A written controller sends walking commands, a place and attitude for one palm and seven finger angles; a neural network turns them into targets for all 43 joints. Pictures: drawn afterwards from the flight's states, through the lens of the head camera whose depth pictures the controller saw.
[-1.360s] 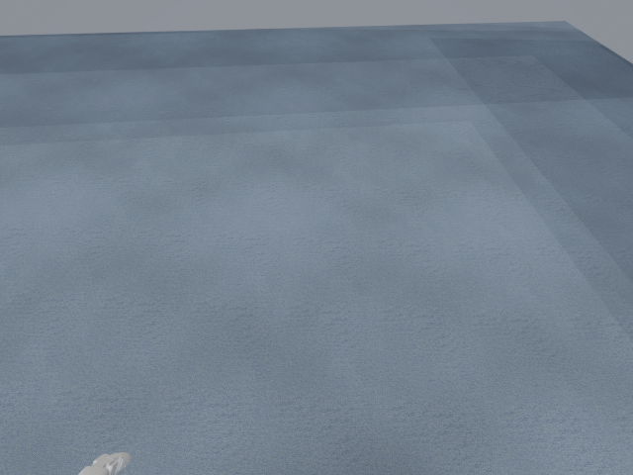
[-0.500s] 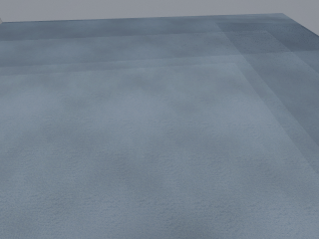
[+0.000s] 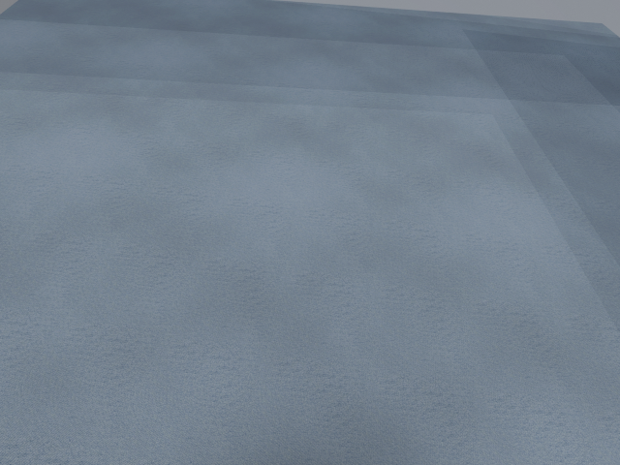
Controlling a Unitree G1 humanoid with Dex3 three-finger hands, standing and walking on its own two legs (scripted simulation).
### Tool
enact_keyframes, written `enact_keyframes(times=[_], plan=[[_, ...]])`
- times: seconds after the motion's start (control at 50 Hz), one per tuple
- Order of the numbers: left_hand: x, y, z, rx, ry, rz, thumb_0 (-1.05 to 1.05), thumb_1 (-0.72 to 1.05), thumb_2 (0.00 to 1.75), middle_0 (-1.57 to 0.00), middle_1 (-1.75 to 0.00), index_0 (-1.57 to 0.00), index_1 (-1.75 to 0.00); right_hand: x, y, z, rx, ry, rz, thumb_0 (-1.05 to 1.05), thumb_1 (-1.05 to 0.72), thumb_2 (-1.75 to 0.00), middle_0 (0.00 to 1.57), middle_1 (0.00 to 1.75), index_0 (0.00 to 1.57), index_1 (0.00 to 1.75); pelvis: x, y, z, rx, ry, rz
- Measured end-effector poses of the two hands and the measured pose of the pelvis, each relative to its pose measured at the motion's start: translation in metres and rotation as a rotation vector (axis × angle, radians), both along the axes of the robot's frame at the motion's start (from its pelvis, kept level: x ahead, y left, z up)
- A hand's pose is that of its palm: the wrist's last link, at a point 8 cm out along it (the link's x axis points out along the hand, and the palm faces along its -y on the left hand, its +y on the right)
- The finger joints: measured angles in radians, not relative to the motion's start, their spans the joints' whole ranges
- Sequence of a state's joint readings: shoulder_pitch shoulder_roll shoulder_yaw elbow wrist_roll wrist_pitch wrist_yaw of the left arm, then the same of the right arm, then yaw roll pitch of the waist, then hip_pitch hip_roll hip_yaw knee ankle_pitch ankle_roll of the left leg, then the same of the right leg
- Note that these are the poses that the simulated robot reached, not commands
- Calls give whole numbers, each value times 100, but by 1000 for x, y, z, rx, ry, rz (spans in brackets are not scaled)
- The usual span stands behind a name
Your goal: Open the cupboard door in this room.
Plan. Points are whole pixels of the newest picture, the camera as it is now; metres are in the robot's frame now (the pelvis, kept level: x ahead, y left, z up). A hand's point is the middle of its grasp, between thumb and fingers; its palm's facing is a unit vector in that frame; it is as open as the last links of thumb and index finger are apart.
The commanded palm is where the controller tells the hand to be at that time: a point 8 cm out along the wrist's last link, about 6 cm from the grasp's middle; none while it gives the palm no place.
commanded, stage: turn or walk to find it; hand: left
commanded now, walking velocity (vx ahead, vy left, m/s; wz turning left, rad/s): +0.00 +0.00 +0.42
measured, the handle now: out of the picture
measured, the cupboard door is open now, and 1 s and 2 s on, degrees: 0 0 0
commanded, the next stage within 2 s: none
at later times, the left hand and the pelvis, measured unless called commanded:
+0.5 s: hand out of the picture -0.01 +0.17 -0.13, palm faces +0.24 -0.93 -0.29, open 7.4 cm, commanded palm none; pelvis -0.04 -0.04 +0.01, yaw +14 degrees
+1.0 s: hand out of the picture -0.13 +0.22 -0.16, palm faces +0.47 -0.85 -0.24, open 7.4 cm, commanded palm none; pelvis -0.07 +0.01 +0.02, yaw +26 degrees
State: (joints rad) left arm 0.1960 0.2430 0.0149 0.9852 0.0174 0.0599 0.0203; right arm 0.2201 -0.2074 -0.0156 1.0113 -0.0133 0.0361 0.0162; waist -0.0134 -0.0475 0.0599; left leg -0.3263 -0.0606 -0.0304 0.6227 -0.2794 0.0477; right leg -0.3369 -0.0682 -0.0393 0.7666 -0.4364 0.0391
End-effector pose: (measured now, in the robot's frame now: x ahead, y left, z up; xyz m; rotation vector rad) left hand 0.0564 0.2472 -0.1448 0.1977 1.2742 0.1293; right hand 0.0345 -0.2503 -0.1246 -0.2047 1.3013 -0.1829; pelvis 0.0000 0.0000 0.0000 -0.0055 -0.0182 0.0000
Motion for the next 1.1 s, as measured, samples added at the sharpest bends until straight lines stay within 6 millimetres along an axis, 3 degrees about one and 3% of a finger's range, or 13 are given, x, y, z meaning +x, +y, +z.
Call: enact_keyframes(times=[0.14,0.32,0.44,0.56,0.66,0.78,0.86,0.98,1.1], plan=[[-10,6,18,9,-25,60,1,91,90,-20,-30,-20,-30,-8,12,7,16,26,29,1,-90,-90,20,30,20,30,-11,0,13,-21,31,58],[-24,-9,35,63,-115,132,1,91,90,-20,-30,-20,-30,-8,-19,-5,32,17,80,1,-90,-90,20,30,20,30,-30,-25,10,-6,38,147],[-67,-29,45,93,-116,200,1,91,90,-20,-30,-20,-30,6,-43,-9,40,1,132,1,-91,-90,20,30,20,29,-38,-41,11,15,14,205],[-105,-40,42,71,-77,277,1,91,90,-20,-30,-20,-30,18,-48,-1,19,9,198,1,-91,-90,20,30,20,29,-40,-43,15,25,11,274],[-141,-42,29,31,-32,349,1,91,90,-20,-30,-20,-30,34,-29,2,-3,37,281,1,-91,-90,20,30,19,29,-46,-34,13,21,18,329],[-197,-25,-1,-18,57,454,1,91,90,-21,-30,-20,-30,67,23,3,-18,-45,407,1,-91,-90,20,30,19,29,-59,-8,-2,4,27,392],[-219,-11,-1,-18,116,489,1,91,90,-20,-30,-20,-30,77,55,14,-3,-111,449,1,-91,-90,20,30,20,29,-65,1,4,-2,16,396],[-214,10,14,7,40,523,1,91,90,-20,-30,-20,-30,73,77,23,22,-130,489,1,-91,-90,20,30,20,29,-72,7,15,-19,7,443],[-193,17,28,47,-60,541,1,91,90,-20,-30,-20,-30,60,71,15,44,-91,503,1,-90,-90,20,30,20,30,-75,1,16,-8,8,494]])
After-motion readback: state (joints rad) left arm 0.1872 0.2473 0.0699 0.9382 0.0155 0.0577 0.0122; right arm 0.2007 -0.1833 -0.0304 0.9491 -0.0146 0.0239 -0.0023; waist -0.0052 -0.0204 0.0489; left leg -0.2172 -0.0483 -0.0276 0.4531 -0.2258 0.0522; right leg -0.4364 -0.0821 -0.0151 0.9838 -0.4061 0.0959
